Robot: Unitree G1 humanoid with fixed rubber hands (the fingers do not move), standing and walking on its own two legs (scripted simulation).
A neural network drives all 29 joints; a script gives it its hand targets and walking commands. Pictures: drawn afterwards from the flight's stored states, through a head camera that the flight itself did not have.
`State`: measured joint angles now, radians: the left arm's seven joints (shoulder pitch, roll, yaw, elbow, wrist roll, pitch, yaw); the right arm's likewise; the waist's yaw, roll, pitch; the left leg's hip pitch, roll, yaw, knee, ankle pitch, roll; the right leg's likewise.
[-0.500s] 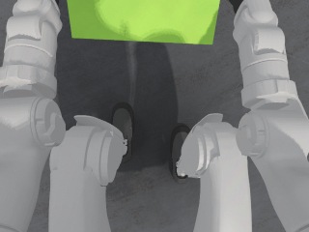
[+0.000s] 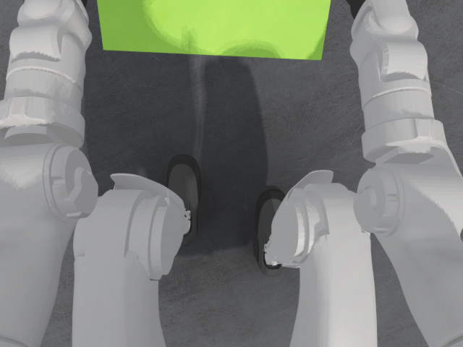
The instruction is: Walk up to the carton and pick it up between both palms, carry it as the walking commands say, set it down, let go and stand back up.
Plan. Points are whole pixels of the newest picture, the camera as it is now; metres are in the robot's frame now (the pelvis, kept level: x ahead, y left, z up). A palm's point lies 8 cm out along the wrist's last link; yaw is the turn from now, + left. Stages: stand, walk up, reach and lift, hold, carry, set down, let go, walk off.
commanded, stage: set down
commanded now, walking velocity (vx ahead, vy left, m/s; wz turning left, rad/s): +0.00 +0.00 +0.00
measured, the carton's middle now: (218, 1) +0.55 +0.04 -0.25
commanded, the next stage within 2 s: none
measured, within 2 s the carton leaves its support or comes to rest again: rests again in 0.54 s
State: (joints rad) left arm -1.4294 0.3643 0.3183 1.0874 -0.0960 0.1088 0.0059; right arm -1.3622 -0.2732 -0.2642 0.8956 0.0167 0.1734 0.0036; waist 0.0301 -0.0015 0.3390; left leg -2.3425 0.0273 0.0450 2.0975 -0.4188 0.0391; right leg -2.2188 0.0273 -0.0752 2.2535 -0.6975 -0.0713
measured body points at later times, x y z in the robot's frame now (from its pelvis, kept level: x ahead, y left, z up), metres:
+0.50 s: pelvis +0.00 +0.00 +0.00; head +0.37 +0.00 +0.25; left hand +0.54 +0.22 -0.19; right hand +0.53 -0.16 -0.20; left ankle +0.15 +0.11 -0.33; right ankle +0.08 -0.09 -0.33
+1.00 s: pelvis -0.01 +0.00 +0.01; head +0.36 +0.00 +0.25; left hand +0.53 +0.26 -0.15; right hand +0.52 -0.19 -0.17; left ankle +0.15 +0.11 -0.33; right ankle +0.08 -0.09 -0.33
